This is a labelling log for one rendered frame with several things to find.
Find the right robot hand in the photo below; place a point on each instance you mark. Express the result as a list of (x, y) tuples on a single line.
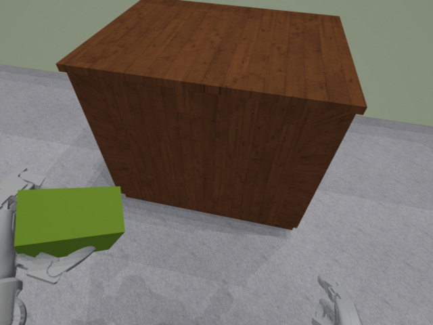
[(343, 312)]

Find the left robot hand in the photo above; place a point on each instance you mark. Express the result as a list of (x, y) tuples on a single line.
[(43, 267)]

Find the left robot forearm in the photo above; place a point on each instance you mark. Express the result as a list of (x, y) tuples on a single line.
[(12, 309)]

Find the table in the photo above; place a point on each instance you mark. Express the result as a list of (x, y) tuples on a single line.
[(222, 109)]

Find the sponge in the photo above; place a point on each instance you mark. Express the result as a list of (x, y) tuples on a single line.
[(61, 221)]

